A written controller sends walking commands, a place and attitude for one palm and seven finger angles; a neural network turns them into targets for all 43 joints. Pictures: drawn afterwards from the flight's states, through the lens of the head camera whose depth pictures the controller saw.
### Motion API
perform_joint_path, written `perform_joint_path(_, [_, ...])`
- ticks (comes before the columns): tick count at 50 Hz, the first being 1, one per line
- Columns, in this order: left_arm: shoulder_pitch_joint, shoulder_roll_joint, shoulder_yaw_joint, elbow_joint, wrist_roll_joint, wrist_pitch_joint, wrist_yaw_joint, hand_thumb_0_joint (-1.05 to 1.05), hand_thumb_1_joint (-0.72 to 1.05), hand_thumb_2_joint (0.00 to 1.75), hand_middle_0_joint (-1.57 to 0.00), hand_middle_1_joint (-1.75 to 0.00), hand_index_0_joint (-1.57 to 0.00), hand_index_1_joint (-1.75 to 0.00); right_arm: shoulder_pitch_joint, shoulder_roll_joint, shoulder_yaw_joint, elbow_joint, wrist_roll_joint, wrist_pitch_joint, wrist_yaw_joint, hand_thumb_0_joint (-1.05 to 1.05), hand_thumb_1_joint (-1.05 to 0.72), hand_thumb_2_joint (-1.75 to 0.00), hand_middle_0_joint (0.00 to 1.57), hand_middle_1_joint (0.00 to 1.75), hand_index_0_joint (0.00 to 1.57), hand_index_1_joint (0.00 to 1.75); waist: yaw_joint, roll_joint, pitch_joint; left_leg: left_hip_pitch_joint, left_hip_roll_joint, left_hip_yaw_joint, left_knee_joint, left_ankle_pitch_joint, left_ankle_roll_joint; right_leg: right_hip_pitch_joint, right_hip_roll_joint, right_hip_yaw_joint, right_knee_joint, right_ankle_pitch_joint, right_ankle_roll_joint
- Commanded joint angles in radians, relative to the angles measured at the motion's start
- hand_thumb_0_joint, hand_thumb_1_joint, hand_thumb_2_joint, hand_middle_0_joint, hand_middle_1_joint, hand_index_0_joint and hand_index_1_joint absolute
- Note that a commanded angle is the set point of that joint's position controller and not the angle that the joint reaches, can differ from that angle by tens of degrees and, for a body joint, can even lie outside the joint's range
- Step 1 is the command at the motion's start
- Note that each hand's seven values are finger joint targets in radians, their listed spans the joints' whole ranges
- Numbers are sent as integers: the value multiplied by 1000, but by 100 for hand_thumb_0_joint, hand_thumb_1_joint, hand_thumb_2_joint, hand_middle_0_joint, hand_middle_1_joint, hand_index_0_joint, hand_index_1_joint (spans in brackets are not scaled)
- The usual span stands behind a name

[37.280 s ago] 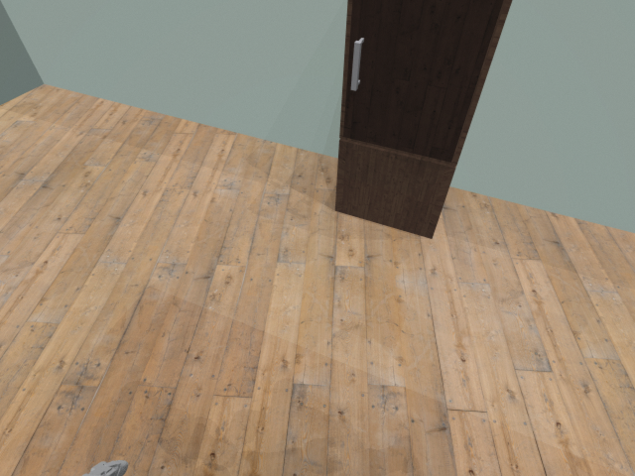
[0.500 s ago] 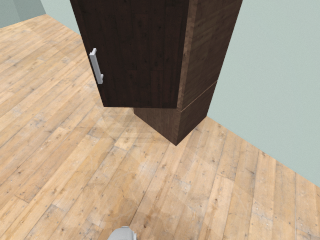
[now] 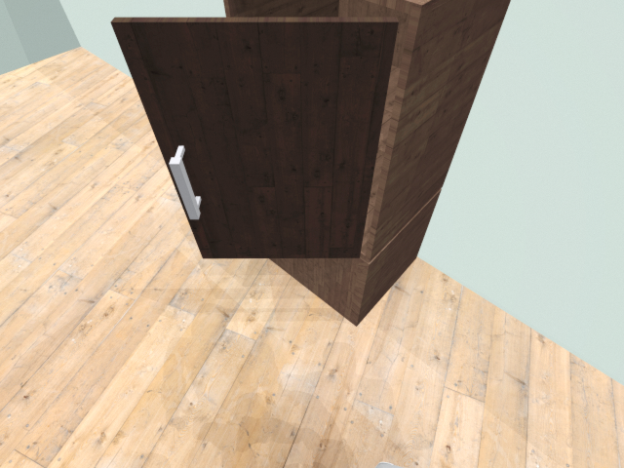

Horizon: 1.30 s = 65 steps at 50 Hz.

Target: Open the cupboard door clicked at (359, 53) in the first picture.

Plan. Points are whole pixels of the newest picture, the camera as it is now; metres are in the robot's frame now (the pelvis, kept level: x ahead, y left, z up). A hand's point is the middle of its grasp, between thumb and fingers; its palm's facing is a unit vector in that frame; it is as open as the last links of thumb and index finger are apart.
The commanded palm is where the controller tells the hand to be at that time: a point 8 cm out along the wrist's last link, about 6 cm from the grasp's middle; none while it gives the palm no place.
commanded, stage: come to a stop and stand still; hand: left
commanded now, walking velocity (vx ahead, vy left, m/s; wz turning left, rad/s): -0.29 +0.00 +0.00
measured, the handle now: (187, 184) +0.62 +0.29 -0.05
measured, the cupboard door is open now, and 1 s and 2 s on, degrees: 42 42 42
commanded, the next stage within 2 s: look again from close up in 0.88 s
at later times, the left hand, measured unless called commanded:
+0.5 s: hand out of the picture +0.09 +0.20 -0.19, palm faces +0.08 -0.98 -0.20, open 7.3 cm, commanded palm none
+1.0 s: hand out of the picture +0.02 +0.18 -0.18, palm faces +0.00 -0.98 -0.22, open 7.3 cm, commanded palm none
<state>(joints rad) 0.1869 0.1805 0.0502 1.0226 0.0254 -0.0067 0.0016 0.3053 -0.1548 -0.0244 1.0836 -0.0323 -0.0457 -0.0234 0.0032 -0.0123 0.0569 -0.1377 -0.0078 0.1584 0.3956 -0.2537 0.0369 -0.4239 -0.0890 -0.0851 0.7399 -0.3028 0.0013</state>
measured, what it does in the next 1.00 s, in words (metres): steps on the spot: right foot, then left foot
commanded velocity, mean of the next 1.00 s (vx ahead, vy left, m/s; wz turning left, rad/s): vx -0.07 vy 0.03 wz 0.00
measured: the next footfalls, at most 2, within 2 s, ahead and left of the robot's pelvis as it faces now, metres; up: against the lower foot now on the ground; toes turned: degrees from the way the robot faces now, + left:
right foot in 0.06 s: +0.10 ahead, -0.11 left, +0.00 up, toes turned -6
left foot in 0.36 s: +0.12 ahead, +0.11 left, +0.00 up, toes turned +4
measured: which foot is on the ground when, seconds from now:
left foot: down 0.00-0.08, up 0.10-0.34, down 0.36-1.00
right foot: up 0.00-0.04, down 0.06-0.40, up 0.42-0.62, down 0.64-1.00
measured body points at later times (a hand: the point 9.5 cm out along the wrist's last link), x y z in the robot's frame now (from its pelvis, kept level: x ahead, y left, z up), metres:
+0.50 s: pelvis +0.03 +0.01 -0.01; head +0.05 +0.03 +0.44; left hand +0.08 +0.25 -0.17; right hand +0.08 -0.23 -0.15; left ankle +0.05 +0.11 -0.74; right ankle +0.02 -0.11 -0.72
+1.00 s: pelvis +0.01 +0.01 -0.01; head +0.03 +0.00 +0.44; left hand +0.03 +0.23 -0.16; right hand +0.04 -0.23 -0.17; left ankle +0.05 +0.11 -0.74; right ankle -0.03 -0.11 -0.74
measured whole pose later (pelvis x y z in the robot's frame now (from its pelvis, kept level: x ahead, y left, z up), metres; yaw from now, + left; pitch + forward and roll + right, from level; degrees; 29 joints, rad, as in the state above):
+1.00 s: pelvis +0.01 +0.01 -0.01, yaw +0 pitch -1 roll +0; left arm 0.30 0.15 -0.02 1.04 0.02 -0.01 0.04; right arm 0.26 -0.20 -0.01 1.02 -0.02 0.00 -0.01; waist -0.01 0.03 0.03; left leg -0.30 0.02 0.11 0.54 -0.24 0.03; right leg -0.18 -0.02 -0.02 0.54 -0.36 0.00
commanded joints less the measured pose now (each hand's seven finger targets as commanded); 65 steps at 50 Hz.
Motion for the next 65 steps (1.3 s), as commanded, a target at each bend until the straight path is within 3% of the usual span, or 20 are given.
perform_joint_path(1, [116, 36, 3, -3, 0, -24, 1, 0, 90, 90, -20, -30, -20, -30, 19, -109, -20, -22, 13, 1, -8, 0, -90, -90, 20, 30, 20, 30, 44, 15, -14, -119, 201, -120, 15, 254, 58, 271, 29, 4, -265, 183, 3])
perform_joint_path(3, [182, 148, 9, 33, -7, -42, 20, 0, 90, 90, -20, -30, -20, -30, 58, -56, -8, -27, 29, 9, -3, 0, -90, -90, 20, 30, 20, 30, 30, -227, -91, -226, 52, -43, 165, -84, -57, 427, -236, 276, -348, 700, -101])
perform_joint_path(4, [168, 168, 2, 28, -14, -38, 23, 0, 90, 90, -20, -30, -20, -30, 75, -65, -9, -15, 30, 25, -4, 0, -90, -90, 20, 30, 20, 30, 20, -196, -113, -156, 39, -62, 241, -279, -72, 370, -303, 286, -387, 770, -174])
perform_joint_path(5, [114, 162, -1, 14, -9, -30, 29, 0, 90, 90, -20, -30, -20, -30, 72, -40, -10, -8, 34, 37, -5, 0, -90, -90, 20, 30, 20, 30, 6, -148, -94, -138, 47, -90, 268, -289, -69, 321, -283, 251, -361, 832, -195])
perform_joint_path(7, [71, 138, 2, 10, -10, -25, 45, 0, 90, 90, -20, -30, -20, -30, 69, -52, -15, 12, 34, 58, -13, 0, -90, -90, 20, 30, 20, 30, 4, -245, -89, -179, 59, -110, 326, -279, -73, 352, -252, 212, -316, 1029, -191])
perform_joint_path(9, [68, 149, 11, 9, -11, -18, 51, 0, 90, 90, -20, -30, -20, -30, 55, -55, -18, 15, 38, 67, -15, 0, -90, -90, 20, 30, 20, 30, 12, -159, -124, -202, 46, -114, 321, -272, -84, 420, -253, 194, -290, 1100, -199])
perform_joint_path(14, [26, 171, 35, -9, -8, 7, 51, 0, 90, 90, -20, -30, -20, -30, 31, -50, -31, -3, 28, 85, -10, 0, -90, -90, 20, 30, 20, 30, 9, -118, -117, -155, 22, -85, 236, -137, -95, 363, -225, 157, -277, 897, -173])
perform_joint_path(17, [-20, 153, 31, -26, -11, 21, 46, 0, 90, 90, -20, -30, -20, -30, 57, -67, -38, -5, 21, 84, -5, 0, -90, -90, 20, 30, 20, 30, -20, -134, -88, -19, 43, -87, 75, 57, -76, 196, -176, 128, -272, 520, -108])
perform_joint_path(20, [-4, 62, 15, -51, -18, 43, 38, 0, 90, 90, -20, -30, -20, -30, -22, -175, -49, -59, 2, 74, -9, 0, -90, -90, 20, 30, 20, 30, 8, 183, -32, -184, 297, -337, -108, 180, 78, 185, 26, 4, -114, -57, 4])
perform_joint_path(22, [1, 64, 14, -40, -7, 62, 32, 0, 90, 90, -20, -30, -20, -30, -92, -165, -43, -84, 2, 65, -11, 0, -90, -90, 20, 30, 20, 30, 11, 220, 36, -282, 294, -352, -218, -43, 110, 174, 38, 54, 65, -185, -9])
perform_joint_path(25, [39, 65, 10, -24, -5, 56, 23, 0, 90, 90, -20, -30, -20, -30, -121, -161, -32, -97, 2, 56, -18, 0, -90, -90, 20, 30, 20, 30, 22, 189, 20, -192, 267, -311, -187, 22, 114, 119, 35, 89, 94, -171, -12])
perform_joint_path(29, [87, 60, -7, -2, -11, 25, 24, 0, 90, 90, -20, -30, -20, -30, -80, -167, -34, -75, 18, 40, -17, 0, -90, -90, 20, 30, 20, 30, 17, 80, -107, 13, 223, -252, -59, 282, 87, 203, 40, 63, -239, -28, 6])
perform_joint_path(31, [108, 94, -11, 16, -7, 7, 33, 0, 90, 90, -20, -30, -20, -30, -71, -131, -31, -66, 33, 37, -13, 0, -90, -90, 20, 30, 20, 30, 0, -21, -105, -5, 141, -196, 18, 252, 17, 253, -11, 165, -390, 218, -15])
perform_joint_path(33, [82, 121, -19, 12, -12, 1, 33, 0, 90, 90, -20, -30, -20, -30, -67, -118, -28, -61, 33, 41, -2, 0, -90, -90, 20, 30, 20, 30, -27, -24, -88, 42, 99, -164, 1, 134, -23, 173, -77, 193, -405, 180, -40])
perform_joint_path(36, [99, 91, -26, 35, -12, -7, 36, 0, 90, 90, -20, -30, -20, -30, -60, -124, -28, -37, 28, 38, -4, 0, -90, -90, 20, 30, 20, 30, -23, -113, -104, 76, 122, -161, 20, 246, -15, 202, -33, 155, -383, 273, -22])
perform_joint_path(39, [190, 69, -38, 35, 10, -22, 77, 0, 90, 90, -20, -30, -20, -30, -91, -163, -23, -106, 27, 25, 5, 0, -90, -90, 20, 30, 20, 30, -6, 15, -22, 11, 149, -146, 157, 320, -27, 151, -42, 193, -374, 330, -9])
perform_joint_path(40, [134, 118, -34, -19, -2, -23, 70, 0, 90, 90, -20, -30, -20, -30, -50, -123, -15, -114, 20, 36, 14, 0, -90, -90, 20, 30, 20, 30, -38, 58, -44, -64, 124, -165, 96, 58, -23, 157, -45, 185, -373, 19, -43])
perform_joint_path(41, [116, 130, -32, -26, -2, -27, 59, 0, 90, 90, -20, -30, -20, -30, -101, -120, -10, -112, 12, 41, 21, 0, -90, -90, 20, 30, 20, 30, -12, 114, 34, -98, 101, -157, 59, -28, -26, 108, -38, 191, -385, -64, -55])
perform_joint_path(49, [151, 99, -43, -36, -8, -26, 45, 0, 90, 90, -20, -30, -20, -30, -30, -133, 1, -124, 14, 22, 14, 0, -90, -90, 20, 30, 20, 30, -11, -20, -7, -107, 116, -181, 27, 38, 8, 141, 12, 150, -315, -17, -47])
perform_joint_path(65, [132, 120, -36, -18, -12, -18, 40, 0, 90, 90, -20, -30, -20, -30, -27, -129, 6, -53, 17, 13, 3, 0, -90, -90, 20, 30, 20, 30, 1, -2, -28, -61, 125, -149, 29, 153, 3, 181, -3, 157, -323, 145, -39])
